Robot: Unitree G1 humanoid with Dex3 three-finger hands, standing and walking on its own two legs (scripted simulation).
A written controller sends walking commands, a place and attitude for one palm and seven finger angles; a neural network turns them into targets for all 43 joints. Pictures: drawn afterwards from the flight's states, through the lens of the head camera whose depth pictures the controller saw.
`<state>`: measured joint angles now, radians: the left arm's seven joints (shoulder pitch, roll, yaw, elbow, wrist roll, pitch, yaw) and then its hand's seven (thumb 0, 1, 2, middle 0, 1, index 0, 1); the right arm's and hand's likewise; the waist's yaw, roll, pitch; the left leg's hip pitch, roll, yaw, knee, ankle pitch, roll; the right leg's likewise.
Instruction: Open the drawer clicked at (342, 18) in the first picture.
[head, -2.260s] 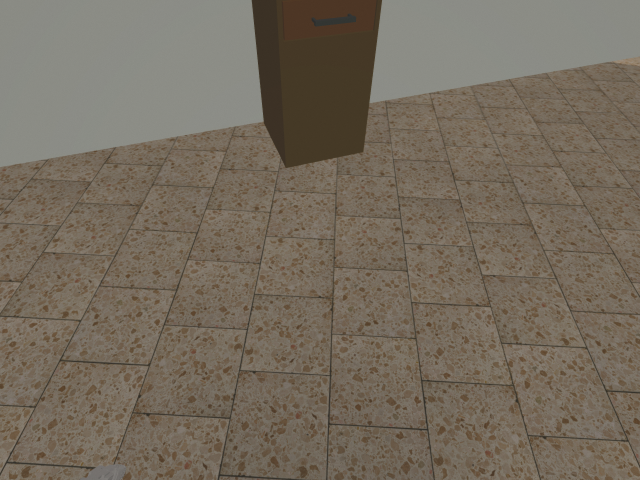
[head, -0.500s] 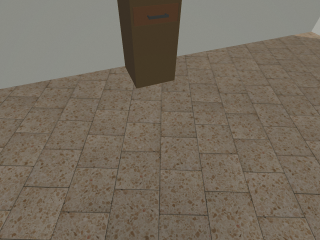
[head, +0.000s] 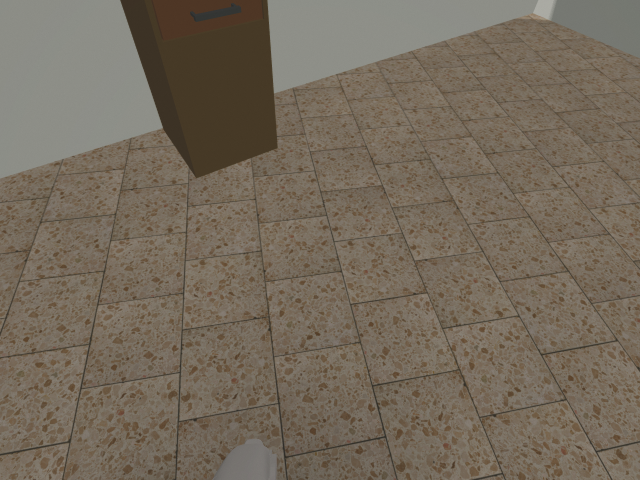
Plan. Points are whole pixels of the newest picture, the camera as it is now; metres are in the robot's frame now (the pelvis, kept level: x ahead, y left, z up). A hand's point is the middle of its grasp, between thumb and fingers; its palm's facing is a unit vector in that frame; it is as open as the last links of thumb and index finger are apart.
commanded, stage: walk to a spot facing it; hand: left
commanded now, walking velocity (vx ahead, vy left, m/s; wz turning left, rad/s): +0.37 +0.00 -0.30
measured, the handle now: (215, 11) +1.51 +0.51 -0.08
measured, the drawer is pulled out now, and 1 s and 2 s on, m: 0.00 0.00 0.00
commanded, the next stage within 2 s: turn to face it in 2.00 s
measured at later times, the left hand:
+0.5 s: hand (221, 332) +0.36 +0.21 -0.16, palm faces -0.24 -0.95 -0.19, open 7.4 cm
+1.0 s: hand (259, 279) +0.49 +0.17 -0.18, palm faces -0.22 -0.95 -0.20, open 7.2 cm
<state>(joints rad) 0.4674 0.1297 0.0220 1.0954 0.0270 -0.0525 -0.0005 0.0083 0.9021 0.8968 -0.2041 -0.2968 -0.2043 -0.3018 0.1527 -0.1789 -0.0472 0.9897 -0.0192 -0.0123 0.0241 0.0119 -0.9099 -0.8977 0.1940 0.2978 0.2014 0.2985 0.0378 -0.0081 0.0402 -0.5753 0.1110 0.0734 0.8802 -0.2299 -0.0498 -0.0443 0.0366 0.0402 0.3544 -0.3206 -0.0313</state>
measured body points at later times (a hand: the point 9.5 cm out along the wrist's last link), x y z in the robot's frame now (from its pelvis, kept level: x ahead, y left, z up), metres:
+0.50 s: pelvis +0.21 +0.05 +0.00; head +0.23 +0.05 +0.45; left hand +0.37 +0.26 -0.14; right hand +0.09 -0.17 -0.14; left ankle +0.15 +0.14 -0.74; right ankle +0.27 -0.11 -0.69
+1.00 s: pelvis +0.43 -0.02 -0.01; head +0.44 -0.01 +0.44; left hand +0.50 +0.22 -0.16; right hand +0.42 -0.28 -0.14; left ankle +0.56 +0.08 -0.72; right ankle +0.34 -0.11 -0.74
